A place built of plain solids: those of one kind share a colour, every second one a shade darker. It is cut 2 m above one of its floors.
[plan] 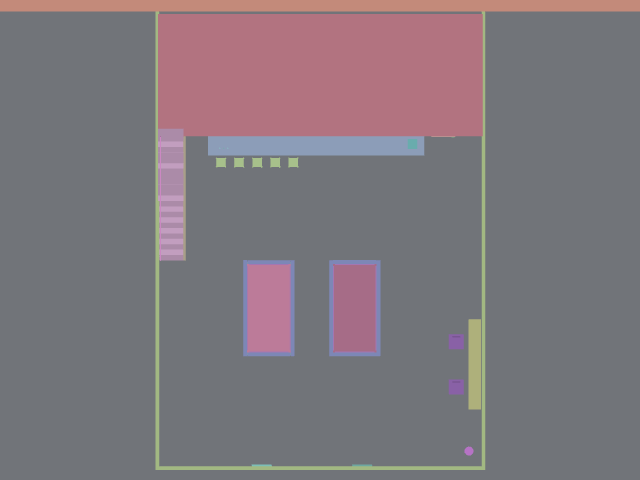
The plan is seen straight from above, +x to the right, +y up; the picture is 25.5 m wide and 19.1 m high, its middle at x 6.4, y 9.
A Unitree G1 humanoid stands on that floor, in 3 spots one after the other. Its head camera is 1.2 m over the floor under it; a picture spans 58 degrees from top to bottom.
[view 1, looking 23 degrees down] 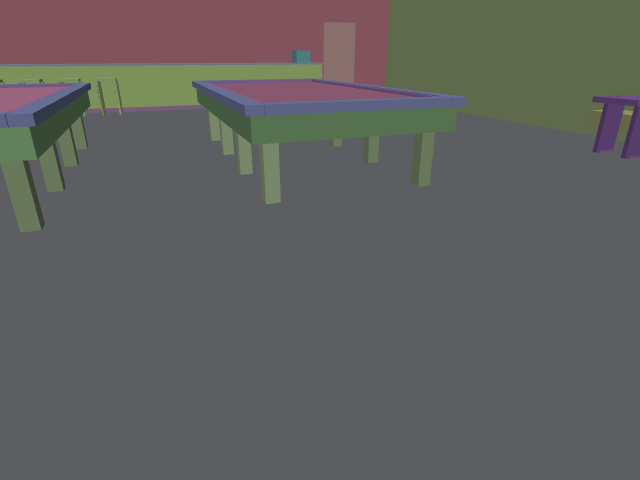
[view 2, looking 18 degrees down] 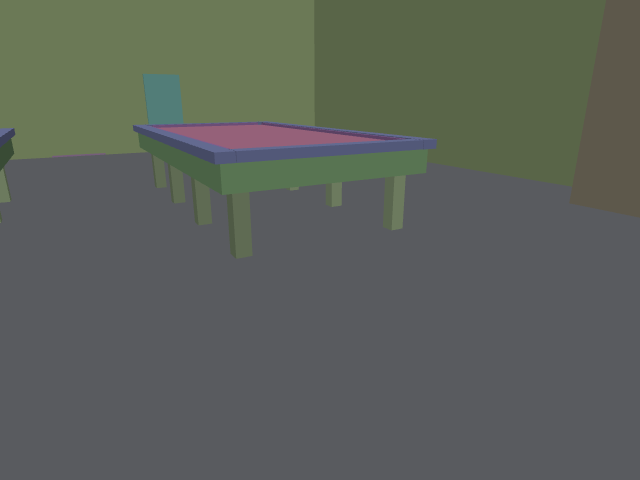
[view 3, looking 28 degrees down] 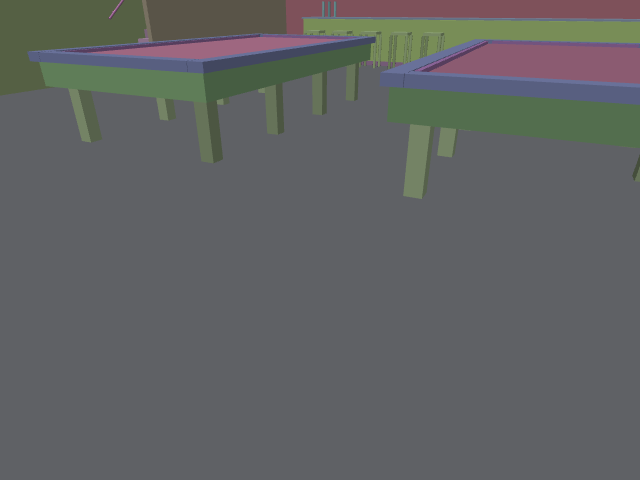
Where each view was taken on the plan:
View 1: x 6.08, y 1.00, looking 69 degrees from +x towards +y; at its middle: ground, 3.07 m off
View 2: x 6.25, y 11.12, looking -120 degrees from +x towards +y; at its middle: ground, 3.88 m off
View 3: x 7.68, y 1.65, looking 116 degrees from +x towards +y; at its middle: ground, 2.56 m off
